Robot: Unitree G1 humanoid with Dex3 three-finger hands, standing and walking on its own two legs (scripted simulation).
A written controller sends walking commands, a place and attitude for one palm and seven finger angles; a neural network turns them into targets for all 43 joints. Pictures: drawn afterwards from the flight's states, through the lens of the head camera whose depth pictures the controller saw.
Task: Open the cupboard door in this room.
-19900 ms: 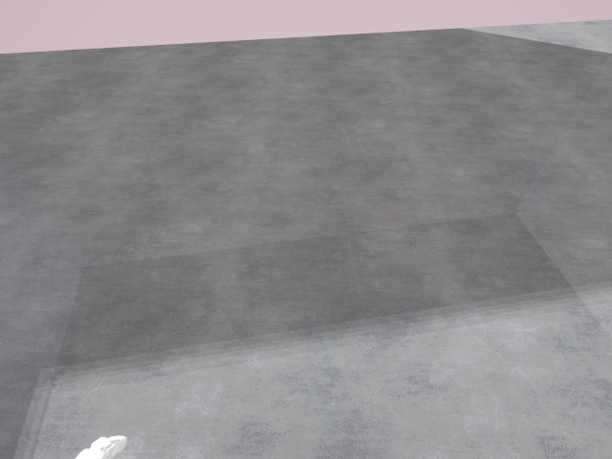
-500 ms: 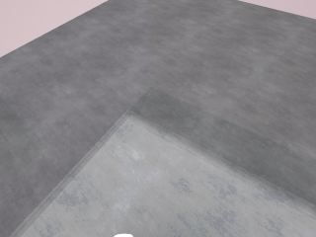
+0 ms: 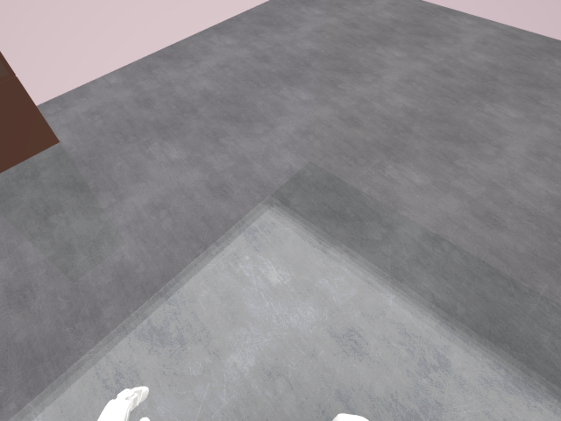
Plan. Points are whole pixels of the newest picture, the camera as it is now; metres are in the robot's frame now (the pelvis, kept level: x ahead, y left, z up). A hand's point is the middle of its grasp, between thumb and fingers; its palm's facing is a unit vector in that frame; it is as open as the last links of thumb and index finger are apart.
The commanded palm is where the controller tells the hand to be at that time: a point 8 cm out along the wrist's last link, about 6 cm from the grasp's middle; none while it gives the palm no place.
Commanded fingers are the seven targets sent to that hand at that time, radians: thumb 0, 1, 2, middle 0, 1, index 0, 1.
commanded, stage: turn or walk to find it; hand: left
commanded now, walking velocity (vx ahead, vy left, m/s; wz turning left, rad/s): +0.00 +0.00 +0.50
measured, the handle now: out of the picture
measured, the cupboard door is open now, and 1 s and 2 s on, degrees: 0 0 0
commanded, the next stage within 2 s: none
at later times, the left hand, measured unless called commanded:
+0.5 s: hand out of the picture -0.04 +0.16 -0.16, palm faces +0.31 -0.91 -0.26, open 7.4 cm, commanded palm none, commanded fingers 0.00 0.90 0.90 -0.20 -0.30 -0.20 -0.30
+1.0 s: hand out of the picture +0.05 +0.26 -0.15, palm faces +0.46 -0.86 -0.23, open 7.4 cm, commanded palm none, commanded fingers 0.00 0.90 0.90 -0.20 -0.30 -0.20 -0.30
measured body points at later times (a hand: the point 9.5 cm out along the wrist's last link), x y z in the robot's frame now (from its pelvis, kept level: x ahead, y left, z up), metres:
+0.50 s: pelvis -0.02 -0.04 +0.00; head +0.02 -0.04 +0.45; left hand -0.06 +0.21 -0.14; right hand +0.10 -0.28 -0.16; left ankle -0.10 +0.11 -0.69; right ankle +0.01 -0.13 -0.74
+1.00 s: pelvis +0.06 +0.02 +0.00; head +0.08 +0.04 +0.45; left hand +0.03 +0.30 -0.14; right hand +0.15 -0.19 -0.15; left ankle -0.09 +0.08 -0.74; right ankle +0.19 -0.07 -0.69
